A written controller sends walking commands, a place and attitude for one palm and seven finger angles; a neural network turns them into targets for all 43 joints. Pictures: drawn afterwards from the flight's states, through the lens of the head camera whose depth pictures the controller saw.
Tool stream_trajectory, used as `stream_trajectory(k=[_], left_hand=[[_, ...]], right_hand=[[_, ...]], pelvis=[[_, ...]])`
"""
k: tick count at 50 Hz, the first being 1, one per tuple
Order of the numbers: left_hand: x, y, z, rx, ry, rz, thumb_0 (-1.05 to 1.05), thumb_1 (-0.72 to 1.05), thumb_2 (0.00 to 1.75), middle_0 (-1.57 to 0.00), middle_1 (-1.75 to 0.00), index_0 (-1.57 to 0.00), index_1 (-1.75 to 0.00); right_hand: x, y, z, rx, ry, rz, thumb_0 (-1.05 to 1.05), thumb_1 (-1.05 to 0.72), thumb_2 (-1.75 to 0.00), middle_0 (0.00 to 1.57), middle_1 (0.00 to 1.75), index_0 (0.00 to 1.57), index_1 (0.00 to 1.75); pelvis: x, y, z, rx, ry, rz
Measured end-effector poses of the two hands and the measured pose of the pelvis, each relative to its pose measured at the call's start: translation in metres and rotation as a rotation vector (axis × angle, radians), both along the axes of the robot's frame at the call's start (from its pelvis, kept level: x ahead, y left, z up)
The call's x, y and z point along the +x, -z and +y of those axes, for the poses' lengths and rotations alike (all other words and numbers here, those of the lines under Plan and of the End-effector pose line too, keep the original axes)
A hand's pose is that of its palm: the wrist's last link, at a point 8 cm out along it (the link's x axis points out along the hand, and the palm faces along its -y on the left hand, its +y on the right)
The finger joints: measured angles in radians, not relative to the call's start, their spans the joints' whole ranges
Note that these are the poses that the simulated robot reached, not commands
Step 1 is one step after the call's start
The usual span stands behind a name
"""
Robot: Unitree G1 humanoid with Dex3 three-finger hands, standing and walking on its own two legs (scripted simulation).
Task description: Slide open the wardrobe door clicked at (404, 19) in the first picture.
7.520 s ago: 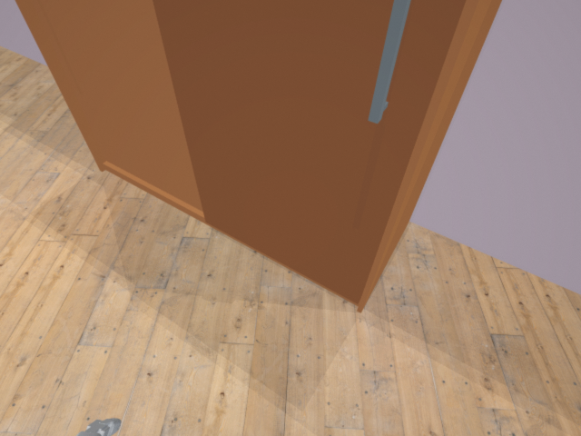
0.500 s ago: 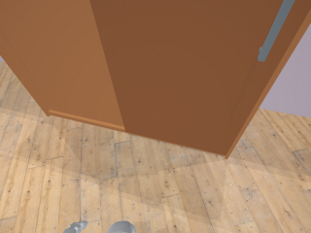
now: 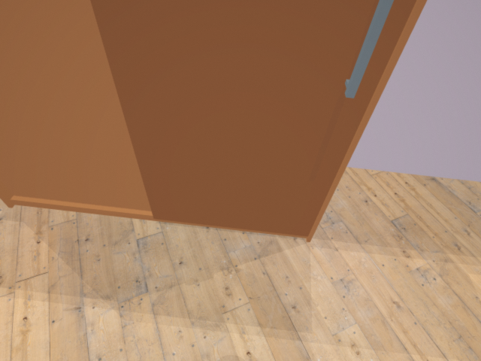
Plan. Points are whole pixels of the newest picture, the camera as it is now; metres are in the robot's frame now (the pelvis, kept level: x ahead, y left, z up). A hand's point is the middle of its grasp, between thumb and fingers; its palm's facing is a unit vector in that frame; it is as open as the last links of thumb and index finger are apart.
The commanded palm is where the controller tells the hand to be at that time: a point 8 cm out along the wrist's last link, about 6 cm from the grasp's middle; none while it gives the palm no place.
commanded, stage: take the last steps up to it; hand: right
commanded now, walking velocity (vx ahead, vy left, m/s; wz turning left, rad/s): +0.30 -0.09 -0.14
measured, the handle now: (364, 47) +0.76 -0.25 +0.19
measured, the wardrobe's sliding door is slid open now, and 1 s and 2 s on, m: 0.00 0.00 0.00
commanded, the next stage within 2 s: come to a stop and stand still in 0.70 s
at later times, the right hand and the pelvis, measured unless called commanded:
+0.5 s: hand out of the picture +0.10 -0.29 -0.18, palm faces +0.11 +0.98 -0.16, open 7.4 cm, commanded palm none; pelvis +0.09 -0.10 +0.00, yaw -3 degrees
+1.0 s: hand (358, 282) +0.34 -0.27 -0.17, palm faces +0.06 +0.97 -0.24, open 7.2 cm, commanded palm none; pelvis +0.27 -0.08 -0.01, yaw -1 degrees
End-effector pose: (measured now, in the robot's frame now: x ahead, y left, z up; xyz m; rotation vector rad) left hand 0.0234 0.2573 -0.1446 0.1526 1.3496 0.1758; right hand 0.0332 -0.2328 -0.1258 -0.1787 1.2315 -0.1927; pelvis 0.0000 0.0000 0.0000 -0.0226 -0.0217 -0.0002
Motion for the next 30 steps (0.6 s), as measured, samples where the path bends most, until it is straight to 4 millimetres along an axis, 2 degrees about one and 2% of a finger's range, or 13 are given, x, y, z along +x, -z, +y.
stream_trajectory(k=[4,9,11,13,16,19,25,30], left_hand=[[0.021,-0.008,-0.015,0.014,0.064,-0.008,0.00,0.91,0.90,-0.20,-0.30,-0.20,-0.30],[0.066,-0.018,-0.052,0.036,0.140,-0.104,0.00,0.91,0.90,-0.20,-0.30,-0.20,-0.30],[0.080,-0.018,-0.070,0.047,0.149,-0.156,0.00,0.91,0.90,-0.20,-0.30,-0.20,-0.30],[0.085,-0.022,-0.086,0.046,0.137,-0.188,0.00,0.91,0.90,-0.20,-0.30,-0.20,-0.30],[0.077,-0.025,-0.104,0.047,0.101,-0.174,0.00,0.92,0.90,-0.20,-0.30,-0.20,-0.30],[0.063,-0.025,-0.112,0.052,0.078,-0.106,0.00,0.94,0.90,-0.20,-0.30,-0.20,-0.30],[0.030,-0.016,-0.132,0.026,0.009,0.061,0.00,0.93,0.90,-0.20,-0.30,-0.20,-0.30],[0.012,-0.010,-0.149,-0.011,-0.061,0.185,0.00,0.92,0.90,-0.20,-0.30,-0.20,-0.30]], right_hand=[[-0.042,0.008,-0.015,0.023,0.071,0.077,0.00,-0.91,-0.90,0.21,0.30,0.20,0.30],[-0.092,0.023,-0.043,0.058,0.153,0.208,0.00,-0.91,-0.90,0.21,0.30,0.20,0.30],[-0.103,0.032,-0.057,0.072,0.167,0.261,0.00,-0.91,-0.90,0.21,0.30,0.20,0.29],[-0.102,0.033,-0.068,0.078,0.154,0.303,0.01,-0.91,-0.90,0.20,0.30,0.20,0.29],[-0.077,0.029,-0.082,0.088,0.131,0.282,0.01,-0.91,-0.90,0.20,0.30,0.20,0.29],[-0.036,0.026,-0.093,0.091,0.113,0.206,0.01,-0.91,-0.90,0.20,0.30,0.20,0.29],[0.058,0.025,-0.104,0.088,0.075,0.072,0.01,-0.91,-0.90,0.20,0.30,0.19,0.29],[0.145,0.025,-0.099,0.088,0.008,-0.003,0.01,-0.91,-0.90,0.20,0.30,0.19,0.29]], pelvis=[[0.003,-0.001,-0.014,0.008,0.027,0.010],[0.011,0.004,-0.043,0.031,0.049,0.019],[0.016,0.010,-0.056,0.039,0.047,0.014],[0.022,0.007,-0.066,0.043,0.035,0.003],[0.035,0.000,-0.079,0.056,0.044,-0.006],[0.049,-0.004,-0.089,0.055,0.051,-0.008],[0.085,-0.002,-0.100,0.041,0.046,-0.008],[0.123,0.005,-0.099,0.036,0.040,-0.004]])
